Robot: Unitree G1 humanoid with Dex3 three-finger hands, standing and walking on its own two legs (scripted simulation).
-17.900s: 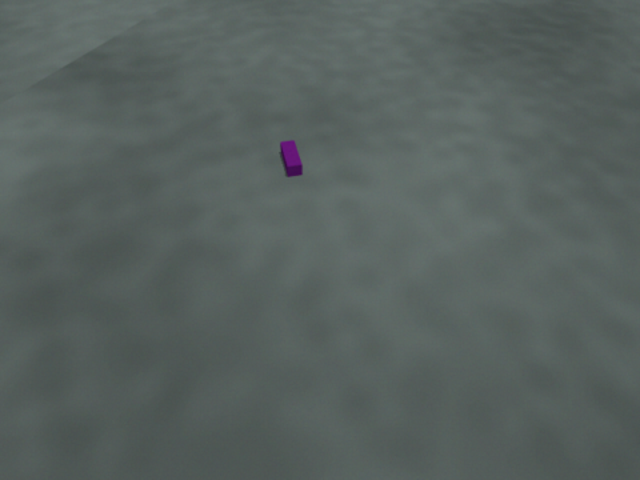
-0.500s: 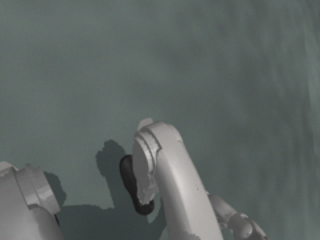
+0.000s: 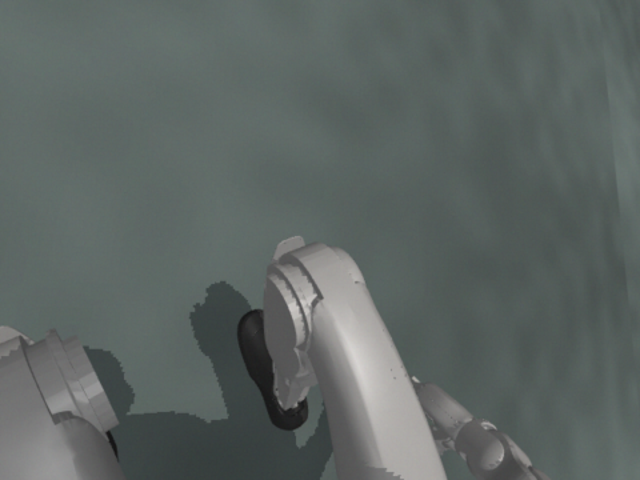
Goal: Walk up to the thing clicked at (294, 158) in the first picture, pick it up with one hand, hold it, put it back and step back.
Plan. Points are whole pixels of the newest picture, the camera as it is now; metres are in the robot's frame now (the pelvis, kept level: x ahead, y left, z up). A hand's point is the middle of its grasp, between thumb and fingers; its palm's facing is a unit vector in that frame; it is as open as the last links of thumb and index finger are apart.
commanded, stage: close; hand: left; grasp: from above
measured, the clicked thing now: out of the picture +0.45 +0.41 -0.27
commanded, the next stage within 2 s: settle in 0.52 s
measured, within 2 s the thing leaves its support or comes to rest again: leaves its support in 0.98 s
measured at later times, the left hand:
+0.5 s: hand out of the picture +0.43 +0.41 -0.23, palm faces -0.42 -0.20 -0.88, open 10.4 cm
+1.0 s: hand out of the picture +0.42 +0.41 -0.22, palm faces -0.42 -0.19 -0.89, open 10.3 cm
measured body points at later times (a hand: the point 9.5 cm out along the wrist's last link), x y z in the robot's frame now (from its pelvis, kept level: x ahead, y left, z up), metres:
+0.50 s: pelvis +0.00 +0.00 +0.00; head +0.27 +0.16 +0.32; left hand +0.45 +0.42 -0.18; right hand +0.10 -0.25 -0.05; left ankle +0.06 +0.13 -0.26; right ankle +0.12 -0.13 -0.26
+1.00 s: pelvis +0.00 +0.00 +0.01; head +0.27 +0.16 +0.33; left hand +0.44 +0.42 -0.17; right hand +0.11 -0.25 -0.05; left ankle +0.06 +0.13 -0.26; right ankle +0.12 -0.13 -0.26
